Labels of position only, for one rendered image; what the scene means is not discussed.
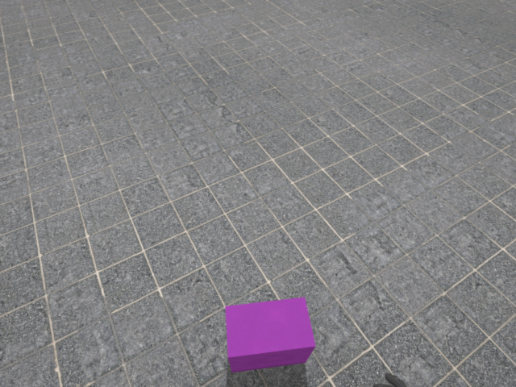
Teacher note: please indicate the carton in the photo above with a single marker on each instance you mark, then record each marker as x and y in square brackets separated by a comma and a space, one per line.
[268, 334]

